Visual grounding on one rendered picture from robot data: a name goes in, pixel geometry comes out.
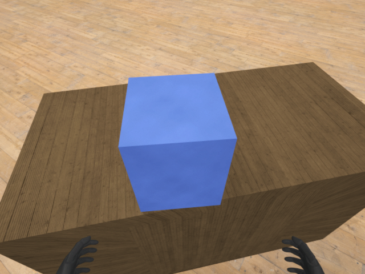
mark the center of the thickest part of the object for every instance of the left robot hand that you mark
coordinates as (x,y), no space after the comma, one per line
(72,260)

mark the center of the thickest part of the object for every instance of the right robot hand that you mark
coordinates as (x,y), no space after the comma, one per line
(308,261)

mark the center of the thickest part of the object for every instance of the pedestal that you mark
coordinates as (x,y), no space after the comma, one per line
(298,169)

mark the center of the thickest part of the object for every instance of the carton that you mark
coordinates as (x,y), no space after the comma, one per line
(176,141)

